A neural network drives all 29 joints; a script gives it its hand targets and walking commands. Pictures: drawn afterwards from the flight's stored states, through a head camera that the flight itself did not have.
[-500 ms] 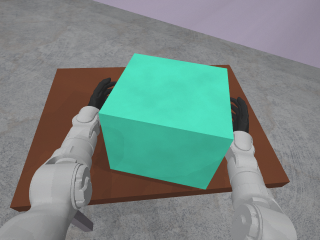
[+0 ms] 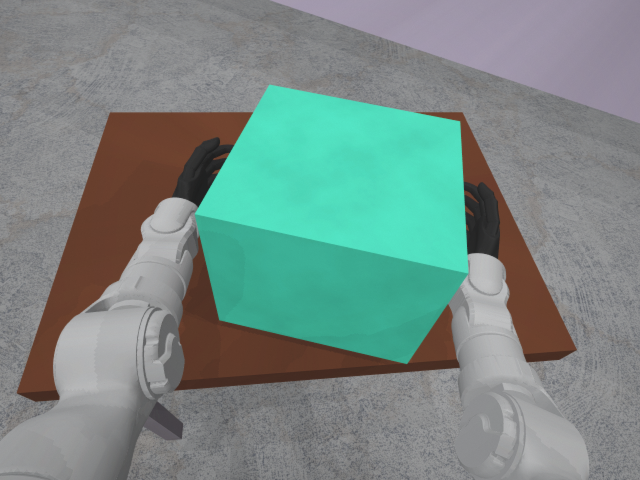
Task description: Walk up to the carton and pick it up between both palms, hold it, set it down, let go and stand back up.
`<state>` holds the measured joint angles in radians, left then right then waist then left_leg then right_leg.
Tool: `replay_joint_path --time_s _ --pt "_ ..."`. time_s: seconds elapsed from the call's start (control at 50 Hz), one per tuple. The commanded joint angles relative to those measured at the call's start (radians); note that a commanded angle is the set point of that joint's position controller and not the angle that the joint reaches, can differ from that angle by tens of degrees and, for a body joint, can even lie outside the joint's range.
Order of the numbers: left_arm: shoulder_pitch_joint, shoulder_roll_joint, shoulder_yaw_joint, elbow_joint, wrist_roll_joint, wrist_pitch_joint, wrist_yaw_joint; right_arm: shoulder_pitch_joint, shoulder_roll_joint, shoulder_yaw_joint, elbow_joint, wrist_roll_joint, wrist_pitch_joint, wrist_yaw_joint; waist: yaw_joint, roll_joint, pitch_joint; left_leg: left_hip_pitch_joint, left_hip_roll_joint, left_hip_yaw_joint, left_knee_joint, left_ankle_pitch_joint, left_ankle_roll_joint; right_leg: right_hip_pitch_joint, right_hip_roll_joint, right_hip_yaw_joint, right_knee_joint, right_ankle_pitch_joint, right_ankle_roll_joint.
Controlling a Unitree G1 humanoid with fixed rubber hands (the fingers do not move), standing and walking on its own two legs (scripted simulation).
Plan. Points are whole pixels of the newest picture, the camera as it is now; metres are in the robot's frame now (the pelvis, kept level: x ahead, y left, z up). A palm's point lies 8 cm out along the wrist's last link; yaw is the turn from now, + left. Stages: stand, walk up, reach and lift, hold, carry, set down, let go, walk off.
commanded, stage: set down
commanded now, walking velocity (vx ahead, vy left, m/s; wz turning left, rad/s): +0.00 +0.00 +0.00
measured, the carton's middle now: (337, 222) +0.45 -0.05 +0.02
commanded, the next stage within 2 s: none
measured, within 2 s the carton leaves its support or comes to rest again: rests again in 0.22 s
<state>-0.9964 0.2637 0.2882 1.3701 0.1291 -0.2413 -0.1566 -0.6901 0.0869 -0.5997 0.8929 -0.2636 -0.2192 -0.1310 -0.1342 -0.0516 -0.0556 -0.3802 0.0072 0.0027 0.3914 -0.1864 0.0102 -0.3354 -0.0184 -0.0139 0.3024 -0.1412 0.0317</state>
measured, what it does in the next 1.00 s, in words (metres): stands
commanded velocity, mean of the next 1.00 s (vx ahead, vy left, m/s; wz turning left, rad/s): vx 0.00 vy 0.00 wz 0.00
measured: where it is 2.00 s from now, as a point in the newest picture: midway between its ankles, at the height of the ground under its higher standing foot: outside the picture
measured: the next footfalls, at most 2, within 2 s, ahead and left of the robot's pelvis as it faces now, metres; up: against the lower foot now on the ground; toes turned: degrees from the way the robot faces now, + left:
none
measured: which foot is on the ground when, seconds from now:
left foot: down 0.00-1.00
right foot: down 0.00-1.00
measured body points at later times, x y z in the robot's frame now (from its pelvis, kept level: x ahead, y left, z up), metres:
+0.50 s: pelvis +0.00 +0.00 +0.00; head +0.08 +0.03 +0.44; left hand +0.47 +0.15 +0.06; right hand +0.38 -0.22 +0.06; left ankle -0.01 +0.11 -0.75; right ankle -0.01 -0.14 -0.75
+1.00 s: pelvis +0.00 -0.01 +0.00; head +0.09 +0.02 +0.44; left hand +0.47 +0.15 +0.04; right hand +0.39 -0.22 +0.05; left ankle -0.01 +0.11 -0.75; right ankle -0.01 -0.14 -0.75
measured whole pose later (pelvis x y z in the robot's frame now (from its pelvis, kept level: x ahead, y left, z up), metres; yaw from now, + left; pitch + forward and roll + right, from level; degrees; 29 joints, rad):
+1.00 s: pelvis +0.00 -0.01 +0.00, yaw +1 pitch +13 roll -1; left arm -0.98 0.27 0.39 1.33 0.25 -0.27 -0.20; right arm -0.70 0.14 -0.69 0.87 -0.36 -0.33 -0.11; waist -0.13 -0.05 -0.03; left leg -0.44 0.02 0.01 0.39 -0.17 0.00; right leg -0.40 -0.02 -0.05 0.32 -0.15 0.02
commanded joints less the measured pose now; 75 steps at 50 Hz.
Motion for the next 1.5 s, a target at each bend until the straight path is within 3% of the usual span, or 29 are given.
replay_joint_path --time_s 0.0,0.58,0.86,0.98,1.02,1.06,1.1,1.12,1.18,1.26,1.3,1.36,1.4,1.48 --pt "-0.623 -0.488 -0.110 -0.095 0.062 -0.021 -0.086 -0.604 0.418 0.316 -0.031 -0.071 -0.033 0.131 -0.013 0.164 -0.511 0.292 0.013 0.062 -0.018 0.246 -0.093 0.161 0.019 -0.085 0.020 0.263 -0.024" --pt "-0.517 -0.457 -0.007 -0.097 0.181 0.013 -0.095 -0.470 0.409 0.219 0.008 -0.162 -0.037 0.125 -0.014 0.164 -0.390 0.250 0.017 0.061 -0.055 0.119 -0.084 0.081 0.017 -0.121 -0.002 0.154 -0.005" --pt "-0.531 -0.439 -0.020 -0.100 0.175 -0.037 -0.089 -0.450 0.410 0.203 0.055 -0.189 -0.072 0.138 -0.019 0.179 -0.448 0.280 0.022 0.062 -0.038 0.144 -0.089 0.054 0.016 -0.117 0.012 0.177 -0.004" --pt "-0.519 -0.335 -0.023 -0.076 0.144 -0.062 -0.075 -0.420 0.323 0.201 0.089 -0.166 -0.073 0.131 -0.029 0.178 -0.445 0.282 0.019 0.059 -0.017 0.170 -0.084 0.071 0.015 -0.099 0.033 0.214 0.000" --pt "-0.508 -0.181 -0.031 -0.089 0.099 -0.069 -0.038 -0.389 0.183 0.187 0.123 -0.116 -0.078 0.102 -0.036 0.178 -0.449 0.290 0.022 0.060 -0.011 0.179 -0.082 0.065 0.016 -0.093 0.047 0.222 0.002" --pt "-0.511 0.061 -0.066 -0.118 -0.008 -0.067 0.031 -0.378 -0.049 0.182 0.182 0.017 -0.085 0.040 -0.049 0.176 -0.484 0.267 0.025 0.062 0.002 0.187 -0.080 0.024 0.020 -0.078 0.070 0.224 -0.002" --pt "-0.550 0.161 -0.195 -0.083 -0.180 -0.077 0.089 -0.450 -0.130 0.302 0.207 0.189 -0.092 -0.014 -0.061 0.205 -0.616 0.188 0.024 0.052 0.065 0.227 -0.084 -0.025 0.033 -0.052 0.100 0.304 -0.019" --pt "-0.574 0.179 -0.240 -0.057 -0.246 -0.087 0.104 -0.484 -0.152 0.348 0.200 0.238 -0.093 -0.033 -0.075 0.207 -0.694 0.148 0.017 0.047 0.107 0.257 -0.086 -0.017 0.034 -0.043 0.128 0.366 -0.018" --pt "-0.602 0.203 -0.337 0.006 -0.362 -0.123 0.104 -0.550 -0.200 0.417 0.172 0.335 -0.110 -0.078 -0.095 0.184 -0.896 0.027 -0.021 0.041 0.239 0.374 -0.082 0.075 0.036 -0.025 0.234 0.603 0.003" --pt "-0.570 0.269 -0.363 0.051 -0.368 -0.127 0.084 -0.562 -0.274 0.481 0.177 0.450 -0.135 -0.098 -0.078 0.155 -0.953 -0.123 -0.058 0.042 0.288 0.441 -0.077 0.198 0.036 -0.009 0.316 0.814 0.021" --pt "-0.560 0.289 -0.367 0.069 -0.360 -0.118 0.085 -0.550 -0.324 0.504 0.197 0.502 -0.144 -0.093 -0.076 0.189 -0.944 -0.030 -0.054 0.032 0.307 0.499 -0.096 0.117 0.049 -0.032 0.312 0.784 0.022" --pt "-0.582 0.297 -0.394 0.056 -0.377 -0.108 0.093 -0.549 -0.407 0.507 0.232 0.539 -0.157 -0.074 -0.069 0.281 -0.931 0.236 -0.020 0.010 0.360 0.670 -0.148 -0.130 0.084 -0.092 0.269 0.594 0.006" --pt "-0.602 0.304 -0.410 0.023 -0.395 -0.112 0.100 -0.556 -0.449 0.497 0.234 0.546 -0.162 -0.059 -0.061 0.316 -0.946 0.313 -0.007 0.001 0.378 0.736 -0.165 -0.216 0.095 -0.109 0.246 0.505 -0.013" --pt "-0.631 0.298 -0.450 -0.097 -0.440 -0.107 0.107 -0.573 -0.496 0.509 0.186 0.590 -0.151 -0.025 -0.055 0.358 -1.016 0.417 0.011 -0.005 0.399 0.843 -0.197 -0.267 0.110 -0.118 0.231 0.485 -0.030"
